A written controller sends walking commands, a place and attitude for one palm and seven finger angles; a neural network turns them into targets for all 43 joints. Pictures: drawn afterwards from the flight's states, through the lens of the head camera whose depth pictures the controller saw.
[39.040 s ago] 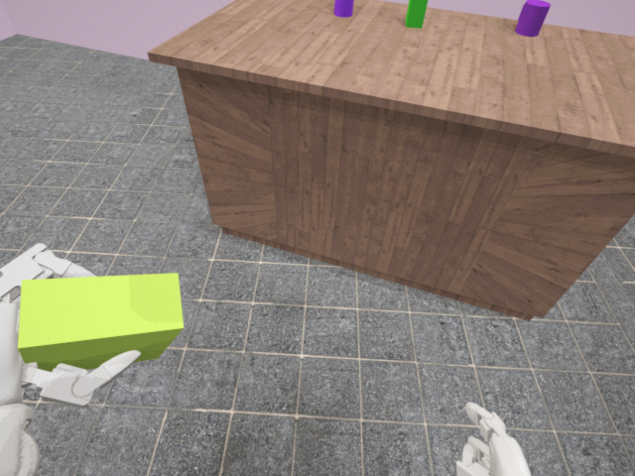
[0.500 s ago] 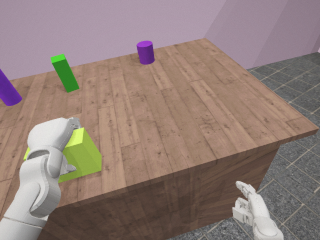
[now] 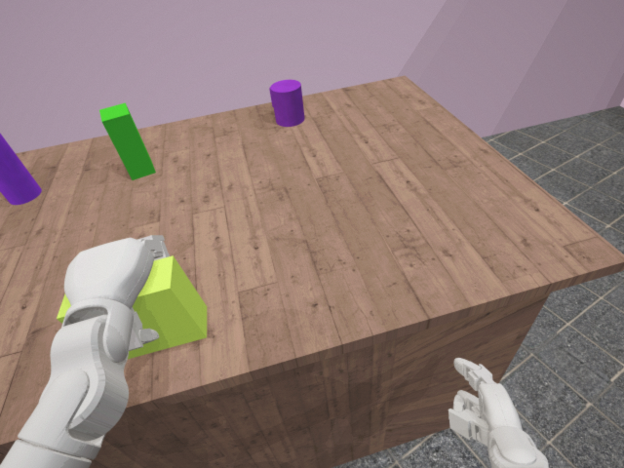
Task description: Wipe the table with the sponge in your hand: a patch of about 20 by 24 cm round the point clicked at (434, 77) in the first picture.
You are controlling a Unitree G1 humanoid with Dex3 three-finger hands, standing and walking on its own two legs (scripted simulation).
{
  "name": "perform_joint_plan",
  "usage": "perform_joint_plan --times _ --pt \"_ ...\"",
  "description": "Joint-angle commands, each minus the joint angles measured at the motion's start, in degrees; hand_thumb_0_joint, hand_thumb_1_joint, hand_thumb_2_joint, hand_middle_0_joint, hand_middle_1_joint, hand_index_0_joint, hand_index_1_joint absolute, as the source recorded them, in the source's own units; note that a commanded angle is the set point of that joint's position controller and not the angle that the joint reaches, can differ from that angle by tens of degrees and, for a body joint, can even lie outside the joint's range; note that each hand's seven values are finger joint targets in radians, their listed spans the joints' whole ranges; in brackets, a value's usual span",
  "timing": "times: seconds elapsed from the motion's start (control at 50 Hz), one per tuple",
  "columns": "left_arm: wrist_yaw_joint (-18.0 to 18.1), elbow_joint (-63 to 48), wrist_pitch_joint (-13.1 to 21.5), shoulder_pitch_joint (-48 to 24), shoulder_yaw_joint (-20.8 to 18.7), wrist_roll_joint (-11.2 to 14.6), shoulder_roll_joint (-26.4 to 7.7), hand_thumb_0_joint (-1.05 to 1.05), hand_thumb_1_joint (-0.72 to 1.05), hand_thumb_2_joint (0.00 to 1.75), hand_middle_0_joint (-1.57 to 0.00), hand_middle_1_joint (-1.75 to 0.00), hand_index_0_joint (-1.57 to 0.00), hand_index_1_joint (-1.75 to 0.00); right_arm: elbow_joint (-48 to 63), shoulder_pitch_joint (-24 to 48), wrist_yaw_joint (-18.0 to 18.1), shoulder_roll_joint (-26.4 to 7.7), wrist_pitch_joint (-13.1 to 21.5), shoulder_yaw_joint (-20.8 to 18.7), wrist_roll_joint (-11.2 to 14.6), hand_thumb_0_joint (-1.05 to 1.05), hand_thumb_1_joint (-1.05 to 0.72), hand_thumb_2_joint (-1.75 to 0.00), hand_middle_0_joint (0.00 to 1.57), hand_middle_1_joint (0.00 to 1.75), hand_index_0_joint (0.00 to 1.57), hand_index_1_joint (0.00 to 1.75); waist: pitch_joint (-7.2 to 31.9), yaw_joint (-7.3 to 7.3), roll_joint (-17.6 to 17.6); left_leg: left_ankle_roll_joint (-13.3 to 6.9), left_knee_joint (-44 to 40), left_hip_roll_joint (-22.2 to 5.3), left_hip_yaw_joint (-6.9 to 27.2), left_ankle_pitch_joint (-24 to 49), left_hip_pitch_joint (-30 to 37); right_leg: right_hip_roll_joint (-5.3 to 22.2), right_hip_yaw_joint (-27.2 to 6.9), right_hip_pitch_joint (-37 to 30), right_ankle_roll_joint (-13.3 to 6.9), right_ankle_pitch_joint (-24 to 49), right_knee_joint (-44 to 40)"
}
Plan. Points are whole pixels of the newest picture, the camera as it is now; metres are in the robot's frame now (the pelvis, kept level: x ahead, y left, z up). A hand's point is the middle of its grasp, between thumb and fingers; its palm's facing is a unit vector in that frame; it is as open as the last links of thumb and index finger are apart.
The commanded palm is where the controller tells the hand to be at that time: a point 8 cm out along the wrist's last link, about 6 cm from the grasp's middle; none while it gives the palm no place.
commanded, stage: lower the sponge onto the table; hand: left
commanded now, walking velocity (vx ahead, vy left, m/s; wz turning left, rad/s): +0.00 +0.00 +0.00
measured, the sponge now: (147, 319) +0.25 +0.27 +0.07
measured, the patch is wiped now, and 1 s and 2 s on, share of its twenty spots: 0.00 0.05 0.30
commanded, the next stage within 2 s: wipe forward along the first lane in 0.34 s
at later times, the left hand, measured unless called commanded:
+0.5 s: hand (129, 306) +0.24 +0.28 +0.11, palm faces +0.05 -0.07 -1.00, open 9.6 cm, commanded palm +0.22 +0.27 +0.17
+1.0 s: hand (124, 287) +0.27 +0.30 +0.11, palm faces +0.00 -0.03 -1.00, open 9.6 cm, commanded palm +0.26 +0.30 +0.15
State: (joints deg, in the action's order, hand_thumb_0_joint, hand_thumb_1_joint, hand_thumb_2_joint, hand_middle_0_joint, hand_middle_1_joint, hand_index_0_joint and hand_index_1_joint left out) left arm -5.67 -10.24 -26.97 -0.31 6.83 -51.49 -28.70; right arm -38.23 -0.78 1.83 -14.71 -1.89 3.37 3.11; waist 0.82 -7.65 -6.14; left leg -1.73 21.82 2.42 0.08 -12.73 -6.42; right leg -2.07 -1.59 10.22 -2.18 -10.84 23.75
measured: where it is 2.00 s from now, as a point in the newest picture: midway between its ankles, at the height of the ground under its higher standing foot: outside the picture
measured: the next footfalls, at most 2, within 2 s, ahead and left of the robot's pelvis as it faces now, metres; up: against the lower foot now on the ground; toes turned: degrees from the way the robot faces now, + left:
none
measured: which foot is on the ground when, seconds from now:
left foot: down 0.00-1.00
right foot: down 0.00-1.00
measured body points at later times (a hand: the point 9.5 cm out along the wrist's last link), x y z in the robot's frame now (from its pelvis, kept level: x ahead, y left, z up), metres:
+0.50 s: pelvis +0.00 -0.01 +0.00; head -0.02 -0.05 +0.45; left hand +0.24 +0.28 +0.17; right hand +0.25 -0.20 -0.08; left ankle -0.01 +0.10 -0.74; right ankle +0.02 -0.10 -0.74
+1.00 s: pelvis -0.01 -0.01 +0.00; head -0.02 -0.06 +0.44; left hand +0.27 +0.30 +0.16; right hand +0.21 -0.24 -0.11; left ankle -0.01 +0.10 -0.74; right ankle +0.02 -0.10 -0.74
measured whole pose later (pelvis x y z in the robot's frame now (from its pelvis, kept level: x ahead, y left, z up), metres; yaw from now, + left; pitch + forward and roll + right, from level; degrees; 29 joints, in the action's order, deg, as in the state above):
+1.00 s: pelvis -0.01 -0.01 +0.00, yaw +1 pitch -1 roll +0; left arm -3.1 8.7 -16.5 -7.8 0.6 -51.7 -31.4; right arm -40.6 -5.5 4.8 -17.0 -1.0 0.8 4.2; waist 1.9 -5.3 -5.9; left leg -0.8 25.0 1.5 1.4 -13.4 -10.9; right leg -3.0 -0.2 13.5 -3.0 -10.7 24.9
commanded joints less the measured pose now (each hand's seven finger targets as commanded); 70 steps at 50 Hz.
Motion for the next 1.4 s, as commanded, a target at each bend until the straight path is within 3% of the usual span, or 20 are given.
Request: perform_joint_plan --times 0.0,0.04,0.06,0.14,0.2,0.24,0.26,0.3,0.34,0.5,0.6,0.64,0.68,0.74,0.9,0.94,1.08,1.14,1.3,1.38 --pt "3.38 -12.55 0.56 -14.33 -8.80 -2.62 -11.93 0.00 0.10 1.30 -1.20 -1.60 -1.20 -1.60 10.68 12.42 0.14 -4.99 3.58 -2.14 -0.49 0.00 -0.90 -0.90 0.20 0.30 0.20 0.30 12.45 -0.40 1.73 -0.26 -2.08 -0.84 3.77 15.47 0.57 0.45 -3.31 -7.69 -2.79 9.41 -2.52" --pt "3.70 -12.39 0.19 -14.85 -10.90 -2.90 -14.60 0.00 0.10 1.30 -1.20 -1.60 -1.20 -1.60 10.59 13.62 0.35 -5.15 3.59 -1.94 0.03 0.00 -0.90 -0.90 0.20 0.30 0.20 0.30 10.78 -0.39 0.85 -0.39 -2.23 -0.83 4.22 12.85 0.56 0.01 -5.95 -6.02 -3.29 6.11 -3.28" --pt "3.45 -12.45 0.14 -16.10 -8.09 -2.64 -11.32 0.00 0.10 1.30 -1.20 -1.60 -1.20 -1.60 10.93 12.61 0.40 -4.95 3.71 -2.03 -0.25 0.00 -0.90 -0.90 0.20 0.30 0.20 0.30 11.70 0.13 2.30 -0.58 -1.91 -0.80 3.53 12.87 0.32 0.52 -3.77 -6.75 -2.93 6.73 -2.97" --pt "3.42 -11.87 0.62 -13.74 -10.73 -2.57 -14.45 0.00 0.10 1.30 -1.20 -1.60 -1.20 -1.60 10.54 13.47 0.69 -5.38 3.72 -2.09 0.09 0.00 -0.90 -0.90 0.20 0.30 0.20 0.30 10.87 -0.01 2.27 -0.60 -1.95 -0.75 4.15 11.74 0.49 0.14 -6.25 -6.04 -3.17 5.72 -3.43" --pt "3.10 -11.87 1.72 -11.77 -8.72 -2.31 -11.95 0.00 0.10 1.30 -1.20 -1.60 -1.20 -1.60 10.36 11.47 0.63 -5.50 3.71 -2.45 -0.51 0.00 -0.90 -0.90 0.20 0.30 0.20 0.30 11.49 0.39 2.99 -0.63 -1.31 -0.63 3.64 14.15 0.59 0.56 -4.14 -7.01 -2.68 9.19 -3.11" --pt "3.60 -13.72 2.30 -10.87 -11.75 -2.39 -14.93 0.00 0.10 1.30 -1.20 -1.60 -1.20 -1.60 10.84 12.90 0.71 -5.31 3.90 -2.26 -0.20 0.00 -0.90 -0.90 0.20 0.30 0.20 0.30 12.03 -0.31 2.59 -0.66 -1.44 -0.65 4.26 13.53 0.98 0.10 -6.30 -7.08 -3.08 8.04 -2.99" --pt "3.46 -12.21 2.08 -10.68 -8.79 -2.11 -11.11 0.00 0.10 1.30 -1.20 -1.60 -1.20 -1.60 11.03 11.87 0.79 -5.05 3.99 -2.29 -0.49 0.00 -0.90 -0.90 0.20 0.30 0.20 0.30 11.84 0.05 3.23 -0.90 -1.10 -0.54 3.30 13.67 0.30 0.59 -4.07 -7.40 -2.68 8.63 -2.77" --pt "3.64 -9.27 2.38 -10.15 -8.78 -1.71 -10.81 0.00 0.10 1.30 -1.20 -1.60 -1.20 -1.60 10.09 11.04 0.73 -5.47 3.63 -2.43 -0.42 0.00 -0.90 -0.90 0.20 0.30 0.20 0.30 9.02 0.57 4.58 -0.45 -1.67 -0.86 3.57 12.31 -0.51 0.49 -3.60 -5.57 -2.37 7.16 -3.75" --pt "4.24 -10.40 2.41 -9.52 -12.17 -1.98 -14.48 0.00 0.10 1.30 -1.20 -1.60 -1.20 -1.60 10.30 12.74 0.88 -5.62 3.68 -2.31 -0.12 0.00 -0.90 -0.90 0.20 0.30 0.20 0.30 8.96 -0.24 3.04 -0.58 -1.71 -0.66 3.82 11.01 -0.34 0.24 -6.48 -5.51 -2.92 5.43 -3.93" --pt "3.95 -0.51 1.99 -14.17 -9.48 -2.16 -12.55 0.00 0.10 1.30 -1.20 -1.60 -1.20 -1.60 8.92 10.78 1.99 -6.26 3.24 -2.48 0.10 0.00 -0.90 -0.90 0.20 0.30 0.20 0.30 7.36 1.34 5.13 -0.49 -1.70 -0.37 2.83 8.03 -2.29 0.73 -3.70 -4.06 -2.08 2.54 -4.76" --pt "3.21 4.21 3.95 -16.16 -10.29 -1.62 -13.65 0.00 0.10 1.30 -1.20 -1.60 -1.20 -1.60 8.39 9.47 2.82 -6.63 3.66 -2.81 0.27 0.00 -0.90 -0.90 0.20 0.30 0.20 0.30 9.26 1.77 6.87 -0.73 -1.00 -0.14 2.55 7.03 -2.80 1.02 -3.65 -4.69 -1.64 2.78 -4.61" --pt "3.13 4.25 5.13 -15.82 -13.57 -1.52 -17.55 0.00 0.10 1.30 -1.20 -1.60 -1.20 -1.60 8.45 9.82 2.88 -6.87 3.88 -2.70 0.52 0.00 -0.90 -0.90 0.20 0.30 0.20 0.30 9.78 1.30 6.12 -0.85 -0.70 0.03 2.72 6.50 -2.76 0.91 -5.91 -4.72 -1.92 2.26 -4.59" --pt "3.02 4.52 6.39 -16.90 -10.88 -1.31 -13.94 0.00 0.10 1.30 -1.20 -1.60 -1.20 -1.60 8.74 8.84 2.95 -6.34 4.28 -2.95 0.46 0.00 -0.90 -0.90 0.20 0.30 0.20 0.30 11.00 1.80 6.18 -0.85 -0.24 0.07 2.26 7.67 -2.78 1.37 -3.81 -4.97 -1.47 4.23 -3.85" --pt "3.19 7.50 7.96 -17.90 -13.82 -0.82 -17.65 0.00 0.10 1.30 -1.20 -1.60 -1.20 -1.60 8.13 8.24 3.16 -7.29 4.29 -3.13 0.68 0.00 -0.90 -0.90 0.20 0.30 0.20 0.30 8.68 2.05 5.68 -0.76 -0.15 -0.01 2.51 6.03 -3.77 1.07 -5.62 -3.54 -1.77 3.22 -4.43" --pt "4.04 12.90 10.02 -18.41 -11.85 -0.95 -14.46 0.00 0.10 1.30 -1.20 -1.60 -1.20 -1.60 7.59 5.67 3.30 -7.61 4.15 -4.25 0.60 0.00 -0.90 -0.90 0.20 0.30 0.20 0.30 9.79 2.38 7.22 -0.74 0.68 0.12 2.05 6.68 -5.37 1.40 -3.28 -3.37 -1.26 5.49 -3.45" --pt "4.34 13.33 10.54 -21.48 -13.28 -1.08 -17.03 0.00 0.10 1.30 -1.20 -1.60 -1.20 -1.60 7.51 5.99 3.44 -7.76 4.27 -4.13 0.99 0.00 -0.90 -0.90 0.20 0.30 0.20 0.30 9.15 2.61 6.82 -0.81 0.47 0.09 2.24 5.11 -5.52 1.14 -4.59 -2.09 -1.47 3.04 -3.90" --pt "4.58 20.93 11.04 -28.04 -8.71 -2.47 -13.57 0.00 0.10 1.30 -1.20 -1.60 -1.20 -1.60 6.71 3.68 3.75 -7.75 3.88 -4.34 1.30 0.00 -0.90 -0.90 0.20 0.30 0.20 0.30 8.61 3.99 8.02 -0.90 0.25 0.10 1.83 2.50 -6.92 1.25 -2.32 0.06 -1.04 -0.33 -4.29" --pt "4.44 25.29 11.31 -29.60 -10.94 -2.69 -17.06 0.00 0.10 1.30 -1.20 -1.60 -1.20 -1.60 6.14 3.01 3.87 -8.44 3.41 -4.27 1.47 0.00 -0.90 -0.90 0.20 0.30 0.20 0.30 7.83 3.97 8.12 -0.87 -0.06 0.09 2.01 0.01 -8.21 1.05 -3.11 0.78 -1.12 -3.13 -4.73" --pt "3.55 35.94 12.59 -38.77 -5.55 -5.01 -14.07 0.00 0.10 1.30 -1.20 -1.60 -1.20 -1.60 5.43 -0.75 4.04 -8.73 2.71 -4.27 1.61 0.00 -0.90 -0.90 0.20 0.30 0.20 0.30 7.85 5.92 7.28 -1.02 0.59 0.09 1.50 -2.80 -10.24 1.12 -0.89 3.93 -0.72 -5.21 -4.29" --pt "3.70 39.40 14.26 -42.03 -7.29 -5.93 -16.72 0.00 0.10 1.30 -1.20 -1.60 -1.20 -1.60 5.28 -2.77 4.05 -8.96 2.48 -4.61 1.56 0.00 -0.90 -0.90 0.20 0.30 0.20 0.30 10.40 6.08 8.90 -1.23 1.54 0.01 1.60 -1.64 -11.11 1.12 -1.13 3.17 -0.81 -3.91 -3.47"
